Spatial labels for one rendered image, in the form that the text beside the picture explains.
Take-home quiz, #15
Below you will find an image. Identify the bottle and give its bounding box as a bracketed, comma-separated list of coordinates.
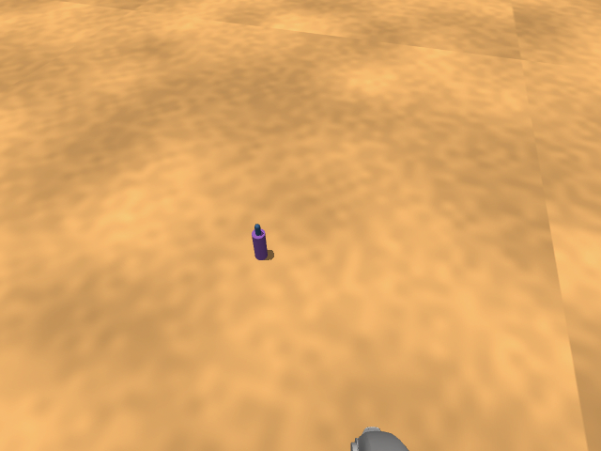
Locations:
[252, 224, 268, 260]

